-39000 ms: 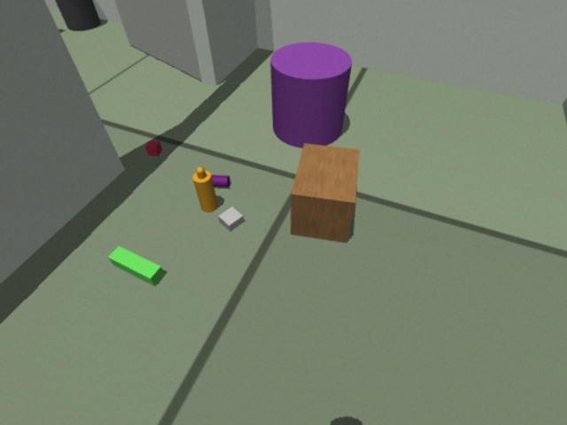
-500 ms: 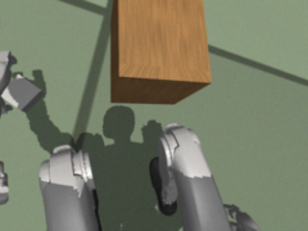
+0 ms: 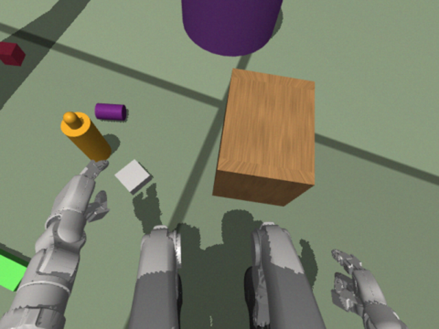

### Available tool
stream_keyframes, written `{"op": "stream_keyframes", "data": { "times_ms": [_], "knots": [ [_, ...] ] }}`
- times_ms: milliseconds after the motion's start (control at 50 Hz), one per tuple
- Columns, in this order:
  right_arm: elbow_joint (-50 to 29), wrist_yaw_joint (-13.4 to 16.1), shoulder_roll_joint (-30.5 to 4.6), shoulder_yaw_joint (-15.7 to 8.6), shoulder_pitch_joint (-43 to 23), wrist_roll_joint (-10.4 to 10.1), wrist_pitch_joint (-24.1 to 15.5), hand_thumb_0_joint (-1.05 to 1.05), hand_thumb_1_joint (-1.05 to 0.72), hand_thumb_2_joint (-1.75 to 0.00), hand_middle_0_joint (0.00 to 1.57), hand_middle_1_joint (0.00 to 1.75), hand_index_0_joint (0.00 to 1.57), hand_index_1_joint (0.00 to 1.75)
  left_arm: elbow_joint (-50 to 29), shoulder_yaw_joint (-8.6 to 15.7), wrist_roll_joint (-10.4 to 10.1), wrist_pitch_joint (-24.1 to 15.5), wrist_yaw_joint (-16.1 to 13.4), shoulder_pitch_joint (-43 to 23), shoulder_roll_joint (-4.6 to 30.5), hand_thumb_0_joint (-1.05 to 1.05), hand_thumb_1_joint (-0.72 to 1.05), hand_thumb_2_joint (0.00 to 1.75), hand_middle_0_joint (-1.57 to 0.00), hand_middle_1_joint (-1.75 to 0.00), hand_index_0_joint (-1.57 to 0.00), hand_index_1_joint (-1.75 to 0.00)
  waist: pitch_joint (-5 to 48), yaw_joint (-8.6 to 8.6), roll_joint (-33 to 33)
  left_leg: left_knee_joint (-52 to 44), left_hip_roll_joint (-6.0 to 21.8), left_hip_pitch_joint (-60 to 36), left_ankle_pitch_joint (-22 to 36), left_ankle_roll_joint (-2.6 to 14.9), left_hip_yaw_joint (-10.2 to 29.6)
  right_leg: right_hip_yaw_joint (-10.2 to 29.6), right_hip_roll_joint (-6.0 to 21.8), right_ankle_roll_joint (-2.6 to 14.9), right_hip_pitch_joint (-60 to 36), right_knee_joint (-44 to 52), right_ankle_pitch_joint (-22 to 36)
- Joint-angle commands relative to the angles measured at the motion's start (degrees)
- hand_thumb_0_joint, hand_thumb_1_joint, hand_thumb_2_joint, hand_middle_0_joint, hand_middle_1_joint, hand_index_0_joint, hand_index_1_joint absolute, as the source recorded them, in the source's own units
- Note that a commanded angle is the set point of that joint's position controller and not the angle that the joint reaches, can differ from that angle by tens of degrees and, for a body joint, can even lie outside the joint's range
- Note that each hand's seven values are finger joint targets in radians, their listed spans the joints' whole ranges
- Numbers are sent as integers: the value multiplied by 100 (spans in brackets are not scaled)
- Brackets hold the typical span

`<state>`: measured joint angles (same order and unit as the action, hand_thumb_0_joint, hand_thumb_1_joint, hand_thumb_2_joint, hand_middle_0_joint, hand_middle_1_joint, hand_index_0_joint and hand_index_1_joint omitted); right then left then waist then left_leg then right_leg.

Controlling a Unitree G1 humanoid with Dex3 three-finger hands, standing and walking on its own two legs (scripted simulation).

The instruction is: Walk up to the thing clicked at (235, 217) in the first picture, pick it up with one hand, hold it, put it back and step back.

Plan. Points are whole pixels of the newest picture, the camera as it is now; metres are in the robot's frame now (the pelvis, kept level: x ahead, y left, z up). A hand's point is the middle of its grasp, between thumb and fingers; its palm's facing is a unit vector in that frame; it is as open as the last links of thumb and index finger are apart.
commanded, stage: home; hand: left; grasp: from above
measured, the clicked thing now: (133, 177) +0.52 +0.27 -0.47
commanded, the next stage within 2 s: none
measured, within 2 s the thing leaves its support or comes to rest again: neither
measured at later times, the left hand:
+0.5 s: hand (59, 241) +0.26 +0.20 +0.11, palm faces +0.10 -0.97 -0.23, open 7.4 cm
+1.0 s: hand (14, 275) +0.22 +0.19 +0.18, palm faces +0.12 -0.97 -0.19, open 7.4 cm
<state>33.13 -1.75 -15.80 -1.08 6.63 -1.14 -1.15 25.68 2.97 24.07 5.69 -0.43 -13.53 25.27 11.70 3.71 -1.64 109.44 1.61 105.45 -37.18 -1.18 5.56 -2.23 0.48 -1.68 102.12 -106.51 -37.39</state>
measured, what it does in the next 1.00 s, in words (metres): rises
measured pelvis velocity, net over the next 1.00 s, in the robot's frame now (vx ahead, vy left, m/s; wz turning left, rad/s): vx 0.08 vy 0.00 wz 0.08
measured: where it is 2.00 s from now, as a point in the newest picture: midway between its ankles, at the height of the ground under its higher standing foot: (215, 319)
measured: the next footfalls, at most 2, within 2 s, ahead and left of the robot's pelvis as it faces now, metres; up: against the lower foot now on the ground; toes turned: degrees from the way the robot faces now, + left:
none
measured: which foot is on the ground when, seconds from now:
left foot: down 0.00-1.00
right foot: down 0.00-1.00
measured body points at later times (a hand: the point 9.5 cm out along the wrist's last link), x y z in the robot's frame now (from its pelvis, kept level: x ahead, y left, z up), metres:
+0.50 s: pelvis +0.05 +0.00 +0.18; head +0.12 +0.02 +0.63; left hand +0.25 +0.25 +0.12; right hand +0.22 -0.23 +0.10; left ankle +0.08 +0.13 -0.45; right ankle +0.08 -0.14 -0.45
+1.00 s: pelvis +0.08 +0.00 +0.23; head +0.10 +0.01 +0.68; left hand +0.22 +0.24 +0.20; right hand +0.27 -0.23 +0.17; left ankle +0.08 +0.13 -0.45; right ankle +0.08 -0.14 -0.45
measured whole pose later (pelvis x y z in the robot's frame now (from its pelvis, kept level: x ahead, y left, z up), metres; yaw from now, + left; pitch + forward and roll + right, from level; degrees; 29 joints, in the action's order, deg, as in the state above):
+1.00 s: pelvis +0.08 +0.00 +0.23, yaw +5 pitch +10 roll -3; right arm 29.6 10.7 -12.8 1.7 15.7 -0.4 -13.7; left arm -6.9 1.9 -2.6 26.8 -0.7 28.4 12.4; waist 9.5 2.4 -2.4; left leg 57.4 2.0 39.8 -27.9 -1.1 3.8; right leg -3.3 1.1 -1.3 36.0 -53.6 -27.6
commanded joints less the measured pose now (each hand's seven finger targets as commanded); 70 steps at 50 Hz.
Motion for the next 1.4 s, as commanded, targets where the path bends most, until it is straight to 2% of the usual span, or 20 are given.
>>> {"op": "stream_keyframes", "data": {
  "times_ms": [0,20,40,60,80,120,180,240,300,320,420,480,580,600,660,760,820,860,1060,1380],
  "knots": [
    [-633,221,-793,-389,339,-49,-318,0,-90,-90,20,30,20,30,-1654,616,-570,74,-325,-400,938,0,90,90,-20,-30,-20,-30,3008,-12,-671,-2131,-81,-3037,458,286,-187,-65,-141,291,-2351,1934,815],
    [-662,265,-798,-390,301,-66,-340,0,-90,-90,20,30,20,30,-1836,481,-737,179,-321,-213,734,0,90,90,-20,-30,-20,-30,2934,54,-677,-2321,-86,-3173,375,280,-165,-38,-126,284,-2505,2113,745],
    [-655,308,-769,-377,232,-73,-359,0,-90,-90,20,30,20,30,-1875,467,-890,310,-329,49,638,0,90,90,-20,-30,-20,-30,2868,17,-574,-2433,-82,-3335,374,278,-185,-15,-133,276,-2661,2301,724],
    [-673,342,-767,-372,222,-78,-391,0,-90,-90,20,30,20,30,-2073,386,-1053,408,-319,128,529,0,90,91,-20,-30,-20,-30,2844,110,-634,-2560,-96,-3463,416,279,-186,-2,-124,268,-2843,2449,755],
    [-719,386,-748,-341,181,-90,-418,0,-90,-90,20,30,20,30,-2118,489,-1230,535,-342,361,548,0,90,91,-20,-30,-20,-30,2768,56,-450,-2692,-96,-3591,339,287,-162,25,-134,248,-3052,2663,680],
    [-747,462,-681,-303,135,-104,-480,0,-90,-90,20,30,20,30,-2318,340,-1544,748,-333,703,327,0,90,90,-20,-30,-20,-30,2499,163,-341,-2920,-105,-3791,393,298,-213,81,-137,231,-3408,3024,716],
    [-779,585,-616,-232,152,-124,-586,0,-90,-90,20,30,20,30,-2598,445,-1885,978,-371,994,304,0,90,90,-20,-30,-20,-30,2335,134,-307,-3255,-93,-4243,733,281,-212,107,-156,223,-3893,3393,1008],
    [-767,699,-509,-115,237,-122,-691,0,-90,-90,20,30,20,30,-2689,333,-2116,1161,-414,1388,-12,0,90,90,-20,-30,-20,-30,1821,186,-368,-3778,-69,-4637,924,239,-120,93,-138,231,-4225,3744,1161],
    [-839,840,-473,-45,353,-129,-785,0,-90,-90,20,30,20,30,-2918,491,-2364,1333,-465,1808,-128,0,90,90,-20,-30,-20,-30,1651,51,-466,-4305,-61,-5207,1026,192,-28,66,-124,241,-4611,4125,1233],
    [-843,881,-455,-24,372,-125,-824,0,-90,-90,20,30,20,30,-3004,428,-2439,1388,-460,1960,-249,0,90,90,-20,-30,-20,-30,1527,77,-507,-4491,-48,-5365,1093,171,14,40,-131,239,-4737,4247,1312],
    [-983,1084,-381,46,573,-93,-1001,0,-90,-90,20,30,20,30,-3419,452,-2679,1633,-455,2873,-504,0,90,90,-20,-30,-20,-30,1192,-22,-582,-5143,-57,-6151,1573,116,-15,-41,-151,234,-5472,4851,1703],
    [-1056,1167,-352,49,703,-66,-1086,0,-90,-90,20,30,20,30,-3749,396,-2783,1747,-421,3294,-620,0,90,90,-20,-30,-20,-30,1026,-2,-423,-5392,-80,-6447,1974,127,-113,-81,-170,211,-5995,5255,2069],
    [-1171,1276,-291,30,785,-25,-1221,0,-90,-90,20,30,20,30,-4269,347,-2787,1842,-364,3976,-673,0,90,90,-20,-30,-20,-30,778,-58,-317,-5730,-129,-6913,2476,143,-259,-163,-213,202,-6541,5735,2445],
    [-1193,1288,-275,40,801,-16,-1241,0,-90,-90,20,30,20,30,-4298,255,-2770,1855,-339,4106,-738,0,90,90,-20,-30,-20,-30,635,-61,-285,-5808,-128,-6975,2493,146,-261,-185,-228,198,-6547,5791,2458],
    [-1218,1326,-275,35,773,15,-1320,0,-90,-90,20,30,20,30,-4358,237,-2763,1863,-275,4214,-769,0,90,90,-20,-30,-20,-30,314,-34,-2,-5961,-133,-7008,2328,187,-225,-223,-226,166,-6641,6010,2316],
    [-1215,1342,-346,-39,721,66,-1463,0,-90,-90,20,30,20,30,-4457,230,-2714,1851,-147,4242,-735,0,90,90,-20,-30,-20,-30,171,-53,-17,-6087,-138,-7152,2354,179,-296,-258,-214,156,-6686,6090,2255],
    [-1194,1329,-361,-34,684,93,-1525,0,-90,-90,20,30,20,30,-4302,211,-2675,1818,-88,4079,-733,0,90,90,-20,-30,-20,-30,-54,-26,-53,-6160,-140,-7104,2089,183,-291,-258,-202,150,-6580,6131,2032],
    [-1186,1323,-365,-43,649,106,-1568,0,-90,-90,20,30,20,30,-4368,299,-2664,1782,-78,3987,-681,0,88,89,-20,-30,-20,-30,31,-72,-57,-6143,-156,-7150,2069,183,-306,-238,-179,135,-6673,6143,2023],
    [-1143,1284,-372,-11,596,110,-1600,0,-90,-90,20,30,20,30,-4361,243,-2644,1773,-107,4090,-674,0,89,90,-20,-30,-20,-30,213,-138,-143,-6084,-177,-7241,2384,176,-313,-206,-162,138,-6873,6106,2365],
    [-1129,1301,-390,-35,632,91,-1601,0,-90,-90,20,30,20,30,-4327,256,-2686,1762,-111,4107,-682,0,90,90,-20,-30,-20,-30,289,-119,-52,-6076,-143,-7271,2398,172,-314,-198,-168,138,-6856,6076,2364]
  ]
}}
